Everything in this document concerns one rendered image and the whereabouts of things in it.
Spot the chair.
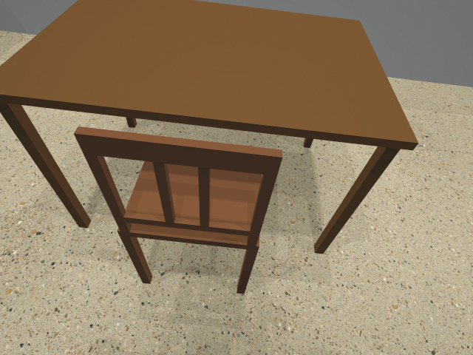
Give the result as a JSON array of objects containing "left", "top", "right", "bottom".
[{"left": 74, "top": 126, "right": 282, "bottom": 294}]

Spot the table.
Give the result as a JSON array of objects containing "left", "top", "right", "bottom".
[{"left": 0, "top": 0, "right": 419, "bottom": 254}]

